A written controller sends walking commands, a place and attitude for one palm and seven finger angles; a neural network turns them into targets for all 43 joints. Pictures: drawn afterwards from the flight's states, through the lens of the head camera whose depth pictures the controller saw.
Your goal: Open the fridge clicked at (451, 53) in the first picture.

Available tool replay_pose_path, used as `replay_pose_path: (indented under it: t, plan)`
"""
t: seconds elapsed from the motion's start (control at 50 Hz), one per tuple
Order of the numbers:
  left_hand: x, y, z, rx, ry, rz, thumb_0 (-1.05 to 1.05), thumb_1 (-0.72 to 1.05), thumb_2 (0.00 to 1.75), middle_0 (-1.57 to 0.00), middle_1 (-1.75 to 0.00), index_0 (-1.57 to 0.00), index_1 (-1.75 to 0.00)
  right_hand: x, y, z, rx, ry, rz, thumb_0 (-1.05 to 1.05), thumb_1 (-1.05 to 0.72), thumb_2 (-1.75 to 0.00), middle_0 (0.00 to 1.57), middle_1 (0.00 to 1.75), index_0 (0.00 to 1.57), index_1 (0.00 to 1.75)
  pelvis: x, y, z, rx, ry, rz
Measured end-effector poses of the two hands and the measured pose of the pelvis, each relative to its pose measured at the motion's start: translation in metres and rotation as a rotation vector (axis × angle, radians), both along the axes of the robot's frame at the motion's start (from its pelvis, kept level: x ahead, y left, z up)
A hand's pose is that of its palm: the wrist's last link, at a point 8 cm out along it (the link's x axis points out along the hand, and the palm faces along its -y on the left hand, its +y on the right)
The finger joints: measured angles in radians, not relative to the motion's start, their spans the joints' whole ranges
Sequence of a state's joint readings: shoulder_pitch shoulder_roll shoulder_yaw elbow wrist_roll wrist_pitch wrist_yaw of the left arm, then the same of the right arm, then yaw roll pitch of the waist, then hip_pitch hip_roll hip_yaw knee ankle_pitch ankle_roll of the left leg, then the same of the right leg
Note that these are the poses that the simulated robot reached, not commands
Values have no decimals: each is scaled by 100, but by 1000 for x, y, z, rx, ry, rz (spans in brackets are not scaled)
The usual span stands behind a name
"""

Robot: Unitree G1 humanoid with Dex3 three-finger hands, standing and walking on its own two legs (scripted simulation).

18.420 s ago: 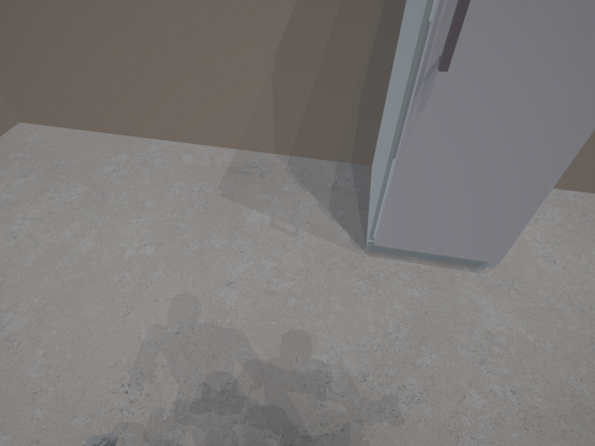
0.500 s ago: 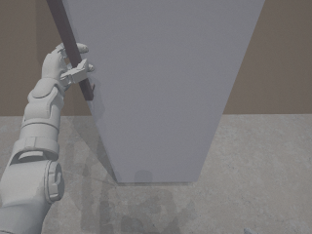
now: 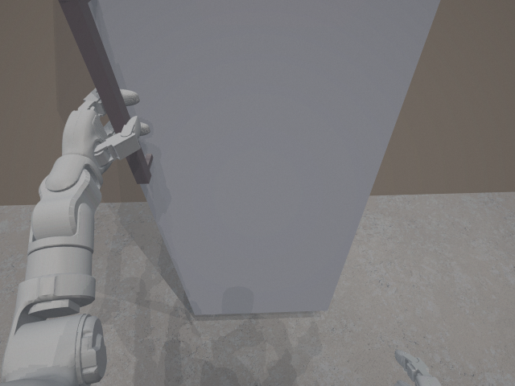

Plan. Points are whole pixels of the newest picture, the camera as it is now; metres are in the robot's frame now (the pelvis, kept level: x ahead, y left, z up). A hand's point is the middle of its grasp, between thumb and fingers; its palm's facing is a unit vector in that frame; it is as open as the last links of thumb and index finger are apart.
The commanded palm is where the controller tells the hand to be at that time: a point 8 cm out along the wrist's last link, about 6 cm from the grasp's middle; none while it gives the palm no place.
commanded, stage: pull the door a little, standing still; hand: left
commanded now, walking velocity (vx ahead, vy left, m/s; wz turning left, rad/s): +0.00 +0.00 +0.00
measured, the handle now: (120, 101) +0.47 +0.23 +0.23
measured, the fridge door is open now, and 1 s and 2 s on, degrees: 0 11 38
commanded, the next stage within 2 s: walk backward, drawing the door open in 0.52 s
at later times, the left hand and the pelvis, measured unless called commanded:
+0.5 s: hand (131, 145) +0.39 +0.19 +0.20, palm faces +0.07 -1.00 -0.03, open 6.3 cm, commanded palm +0.30 +0.24 +0.20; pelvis +0.04 +0.00 +0.00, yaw -5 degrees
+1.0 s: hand (129, 177) +0.34 +0.18 +0.19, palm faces +0.28 -0.91 -0.30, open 6.9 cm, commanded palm +0.29 +0.23 +0.20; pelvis +0.07 +0.00 +0.00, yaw +0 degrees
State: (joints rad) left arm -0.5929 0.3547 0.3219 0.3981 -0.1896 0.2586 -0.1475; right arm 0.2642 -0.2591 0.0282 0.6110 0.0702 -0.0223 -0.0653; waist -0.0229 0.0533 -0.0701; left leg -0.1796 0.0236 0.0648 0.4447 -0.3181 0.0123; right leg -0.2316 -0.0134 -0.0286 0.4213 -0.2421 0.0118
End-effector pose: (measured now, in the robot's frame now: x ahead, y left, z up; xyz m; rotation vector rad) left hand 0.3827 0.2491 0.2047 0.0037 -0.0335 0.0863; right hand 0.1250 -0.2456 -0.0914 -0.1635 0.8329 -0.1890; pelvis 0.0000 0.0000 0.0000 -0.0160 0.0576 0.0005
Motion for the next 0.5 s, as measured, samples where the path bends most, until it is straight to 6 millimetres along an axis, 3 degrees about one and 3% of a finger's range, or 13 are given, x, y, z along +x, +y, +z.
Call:
replay_pose_path:
  t: [0.18, 0.5]
  plan:
    - [1, 2, 1, 0, 21, -14, 1, 74, 80, -33, -138, -32, -137, 28, 8, 4, 2, -25, 36, 1, -90, -90, 20, 30, 20, 30, 7, 0, 0, 0, 3, 11]
    - [-14, -2, -1, 29, -24, -16, 0, 77, 79, -26, -135, -20, -129, 45, 3, 13, 48, -82, -33, 2, -90, -90, 20, 30, 20, 30, 35, 1, 4, 7, 16, -87]
